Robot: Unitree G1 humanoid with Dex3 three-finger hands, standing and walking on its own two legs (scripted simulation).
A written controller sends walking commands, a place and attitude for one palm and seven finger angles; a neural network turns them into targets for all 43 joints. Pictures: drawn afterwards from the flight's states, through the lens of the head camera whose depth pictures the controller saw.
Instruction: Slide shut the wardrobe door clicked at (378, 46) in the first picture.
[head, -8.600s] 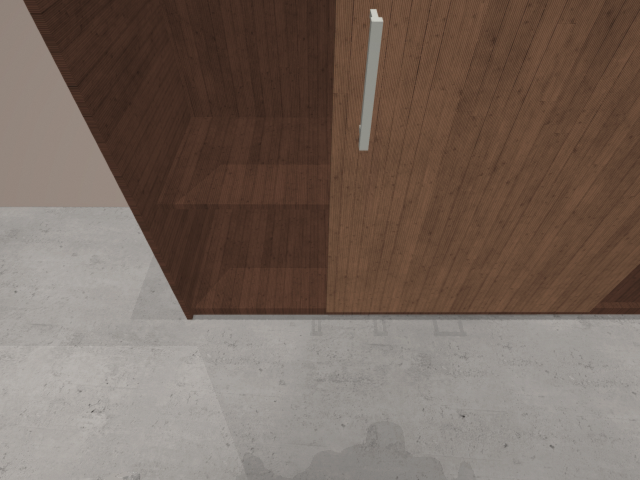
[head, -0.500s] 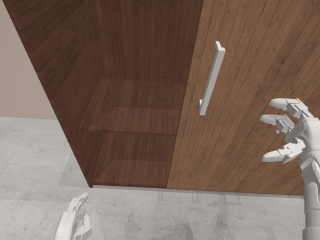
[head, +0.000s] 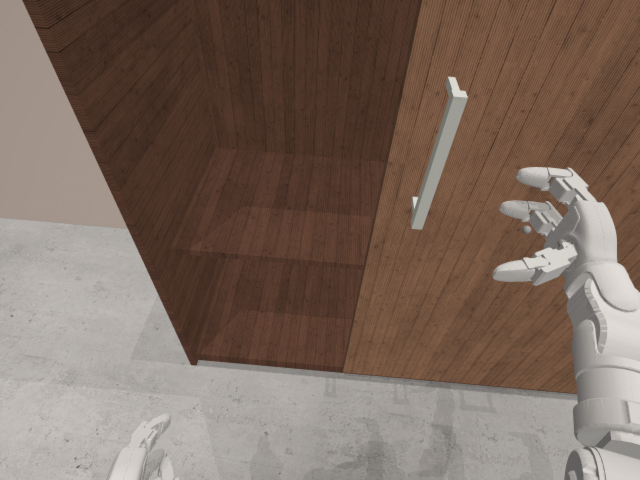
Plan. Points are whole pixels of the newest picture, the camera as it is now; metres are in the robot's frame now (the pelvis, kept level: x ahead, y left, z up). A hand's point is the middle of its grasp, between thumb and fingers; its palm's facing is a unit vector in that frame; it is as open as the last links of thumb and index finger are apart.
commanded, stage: move the hooked fingers beside the handle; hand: right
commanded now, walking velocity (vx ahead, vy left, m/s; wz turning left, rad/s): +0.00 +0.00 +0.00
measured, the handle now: (432, 160) +0.54 -0.12 +0.14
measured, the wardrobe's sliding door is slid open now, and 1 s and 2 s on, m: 0.48 0.48 0.48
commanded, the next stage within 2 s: feel for the door with the fingertips in 1.42 s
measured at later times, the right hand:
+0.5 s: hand (485, 193) +0.45 -0.17 +0.16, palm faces +0.02 +1.00 -0.01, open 14.0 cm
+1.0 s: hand (480, 183) +0.49 -0.17 +0.14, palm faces +0.03 +1.00 +0.00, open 14.0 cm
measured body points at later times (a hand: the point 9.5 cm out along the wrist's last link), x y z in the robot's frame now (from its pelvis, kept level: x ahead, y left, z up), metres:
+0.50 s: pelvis +0.00 +0.00 +0.00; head +0.02 +0.01 +0.44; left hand +0.05 +0.27 -0.12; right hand +0.44 -0.22 +0.16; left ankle -0.02 +0.12 -0.73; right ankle +0.02 -0.12 -0.73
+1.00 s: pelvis +0.00 +0.00 -0.01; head +0.05 +0.00 +0.44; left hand +0.00 +0.27 -0.13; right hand +0.48 -0.23 +0.15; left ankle -0.02 +0.12 -0.73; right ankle +0.02 -0.12 -0.73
